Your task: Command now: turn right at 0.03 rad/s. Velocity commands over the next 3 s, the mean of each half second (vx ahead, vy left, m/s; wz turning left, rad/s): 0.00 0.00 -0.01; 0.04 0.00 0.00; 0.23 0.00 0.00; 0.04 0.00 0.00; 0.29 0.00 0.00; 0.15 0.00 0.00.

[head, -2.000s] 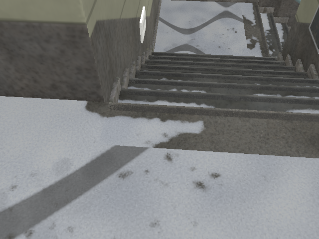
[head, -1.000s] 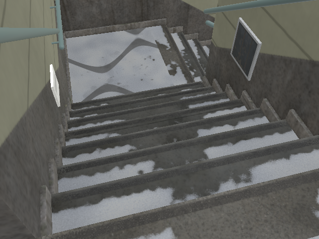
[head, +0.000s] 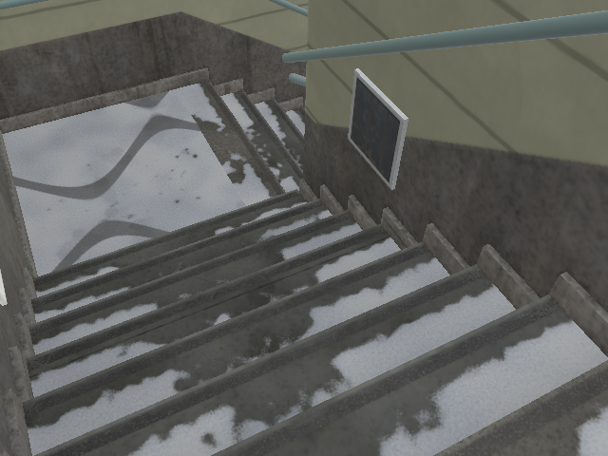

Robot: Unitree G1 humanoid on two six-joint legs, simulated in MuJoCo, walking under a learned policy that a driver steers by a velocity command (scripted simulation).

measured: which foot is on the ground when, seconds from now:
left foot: down 0.00-1.00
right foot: down 0.00-1.00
